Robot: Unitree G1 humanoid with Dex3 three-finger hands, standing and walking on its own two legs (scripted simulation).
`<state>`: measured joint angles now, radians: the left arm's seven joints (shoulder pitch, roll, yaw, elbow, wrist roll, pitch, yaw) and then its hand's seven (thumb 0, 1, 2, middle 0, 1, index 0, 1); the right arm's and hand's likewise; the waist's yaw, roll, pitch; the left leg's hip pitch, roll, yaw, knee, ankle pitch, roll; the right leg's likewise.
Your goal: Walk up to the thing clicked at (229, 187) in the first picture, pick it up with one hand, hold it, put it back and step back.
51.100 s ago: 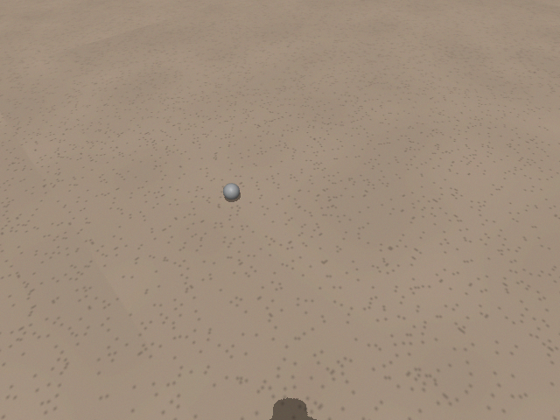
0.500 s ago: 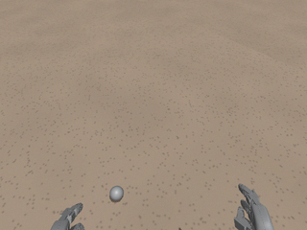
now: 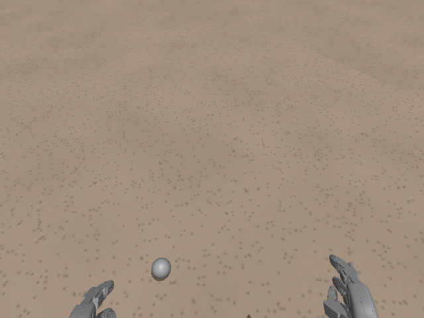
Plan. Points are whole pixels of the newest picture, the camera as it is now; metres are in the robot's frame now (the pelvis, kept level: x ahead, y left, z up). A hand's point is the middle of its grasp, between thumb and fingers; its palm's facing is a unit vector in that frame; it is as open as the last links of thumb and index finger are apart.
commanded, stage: home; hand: left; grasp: from above
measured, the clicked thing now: (161, 267) +0.48 +0.22 -0.67
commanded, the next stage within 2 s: stand in 0.56 s
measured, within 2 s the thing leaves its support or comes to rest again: neither
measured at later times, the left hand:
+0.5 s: hand out of the picture +0.16 +0.18 -0.05, palm faces +0.04 -0.98 -0.20, open 7.4 cm
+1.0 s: hand out of the picture +0.10 +0.23 -0.11, palm faces +0.02 -0.94 -0.33, open 7.3 cm
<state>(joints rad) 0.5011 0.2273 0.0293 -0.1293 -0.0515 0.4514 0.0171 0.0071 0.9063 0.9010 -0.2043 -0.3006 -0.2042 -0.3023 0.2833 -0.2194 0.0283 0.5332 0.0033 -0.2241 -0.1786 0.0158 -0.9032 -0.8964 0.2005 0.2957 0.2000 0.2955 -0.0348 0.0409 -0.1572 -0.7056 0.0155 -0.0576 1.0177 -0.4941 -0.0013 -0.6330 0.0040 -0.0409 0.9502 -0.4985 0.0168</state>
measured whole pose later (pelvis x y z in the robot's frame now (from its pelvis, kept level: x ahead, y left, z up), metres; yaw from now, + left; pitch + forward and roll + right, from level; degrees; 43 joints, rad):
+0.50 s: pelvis +0.00 +0.00 +0.00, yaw +0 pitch +11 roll -3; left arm 0.51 0.23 0.03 -0.14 -0.06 0.46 0.02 0.01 0.91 0.90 -0.20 -0.30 -0.20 -0.30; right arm 0.29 -0.22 0.03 0.52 0.01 -0.22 -0.18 0.02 -0.90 -0.90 0.20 0.30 0.20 0.30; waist -0.04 0.04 -0.15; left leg -0.72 0.01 -0.05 1.02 -0.49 0.00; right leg -0.64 0.00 -0.04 0.96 -0.50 0.02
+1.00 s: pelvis +0.00 +0.00 +0.04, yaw -1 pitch +0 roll +0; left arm 0.21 0.29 0.05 0.82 0.04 0.04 0.03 0.01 0.91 0.90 -0.21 -0.30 -0.21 -0.30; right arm 0.18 -0.29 -0.06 0.92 -0.06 -0.03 -0.02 0.01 -0.91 -0.90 0.20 0.30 0.20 0.30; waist 0.02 -0.01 0.04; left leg -0.34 -0.02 -0.01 0.68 -0.35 0.01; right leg -0.31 -0.03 0.01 0.68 -0.38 0.03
